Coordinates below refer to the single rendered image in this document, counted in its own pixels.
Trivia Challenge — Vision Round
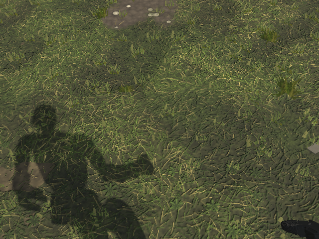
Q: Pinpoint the robot right hand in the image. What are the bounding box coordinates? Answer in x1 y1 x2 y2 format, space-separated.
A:
281 219 319 239

